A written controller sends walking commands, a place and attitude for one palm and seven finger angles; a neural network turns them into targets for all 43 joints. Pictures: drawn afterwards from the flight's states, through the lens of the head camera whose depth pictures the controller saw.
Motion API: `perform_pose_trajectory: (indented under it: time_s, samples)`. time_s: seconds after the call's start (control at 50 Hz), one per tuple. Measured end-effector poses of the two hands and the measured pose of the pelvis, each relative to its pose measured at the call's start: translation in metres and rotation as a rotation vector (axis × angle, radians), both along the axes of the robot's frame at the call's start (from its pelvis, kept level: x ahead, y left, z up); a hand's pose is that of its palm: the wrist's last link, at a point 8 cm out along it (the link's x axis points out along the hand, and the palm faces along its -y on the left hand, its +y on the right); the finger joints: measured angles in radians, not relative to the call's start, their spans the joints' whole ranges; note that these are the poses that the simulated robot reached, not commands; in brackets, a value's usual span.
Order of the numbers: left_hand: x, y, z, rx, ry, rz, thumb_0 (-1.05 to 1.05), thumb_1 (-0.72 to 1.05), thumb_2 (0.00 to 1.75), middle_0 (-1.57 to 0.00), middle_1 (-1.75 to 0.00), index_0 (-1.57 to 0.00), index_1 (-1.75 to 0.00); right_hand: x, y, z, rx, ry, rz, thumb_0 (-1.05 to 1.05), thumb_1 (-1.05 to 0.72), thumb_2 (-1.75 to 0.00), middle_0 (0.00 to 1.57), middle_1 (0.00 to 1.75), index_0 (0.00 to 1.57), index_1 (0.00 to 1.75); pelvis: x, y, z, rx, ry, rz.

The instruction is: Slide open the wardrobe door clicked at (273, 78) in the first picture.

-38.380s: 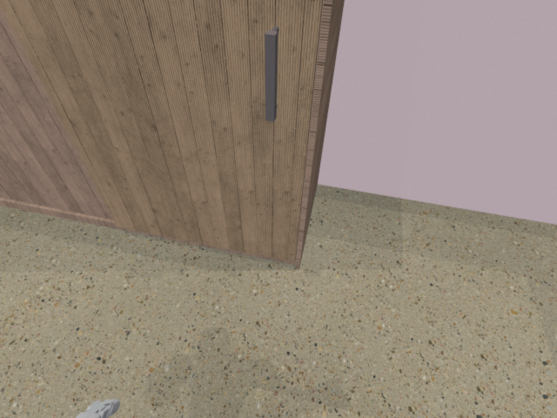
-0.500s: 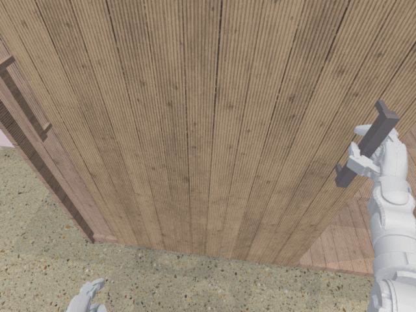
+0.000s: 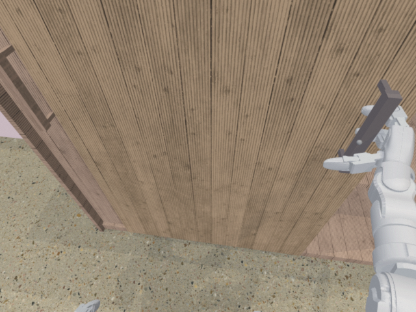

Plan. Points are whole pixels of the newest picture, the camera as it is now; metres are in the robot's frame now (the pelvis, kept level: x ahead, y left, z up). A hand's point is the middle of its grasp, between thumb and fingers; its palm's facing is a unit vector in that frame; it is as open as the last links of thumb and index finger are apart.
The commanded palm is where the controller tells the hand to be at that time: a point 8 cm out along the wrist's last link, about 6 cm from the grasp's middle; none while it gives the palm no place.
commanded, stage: loosen the grip on the handle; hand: right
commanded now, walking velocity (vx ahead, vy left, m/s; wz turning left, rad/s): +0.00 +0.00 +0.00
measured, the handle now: (361, 130) +0.47 -0.26 +0.11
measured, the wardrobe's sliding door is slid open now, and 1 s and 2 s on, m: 0.65 0.65 0.65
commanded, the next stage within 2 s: slip the hand off the handle in 0.04 s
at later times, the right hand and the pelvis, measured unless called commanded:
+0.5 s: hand (391, 149) +0.42 -0.30 +0.12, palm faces +0.39 +0.90 -0.21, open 14.6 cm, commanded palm +0.39 -0.32 +0.13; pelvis +0.01 +0.00 +0.00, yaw -1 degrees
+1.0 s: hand (406, 167) +0.38 -0.32 +0.11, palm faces +0.38 +0.91 -0.19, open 14.6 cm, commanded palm +0.33 -0.34 +0.13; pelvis +0.02 +0.00 +0.00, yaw +0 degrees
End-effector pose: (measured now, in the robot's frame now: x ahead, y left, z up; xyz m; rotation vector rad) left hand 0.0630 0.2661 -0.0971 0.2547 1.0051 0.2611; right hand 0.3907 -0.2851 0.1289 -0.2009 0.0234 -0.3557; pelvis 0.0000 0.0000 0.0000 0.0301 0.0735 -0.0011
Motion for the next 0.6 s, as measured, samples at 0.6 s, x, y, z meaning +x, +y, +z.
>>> perform_pose_trajectory:
  time_s: [0.6]
  samples:
    - [0.030,-0.001,0.003,0.035,-0.007,-0.053,0.01,0.90,0.90,-0.21,-0.30,-0.20,-0.30,-0.011,-0.056,0.000,0.011,0.030,-0.039,-0.01,0.55,-0.20,0.25,1.15,0.26,1.15,0.008,-0.002,-0.002,0.011,0.015,-0.025]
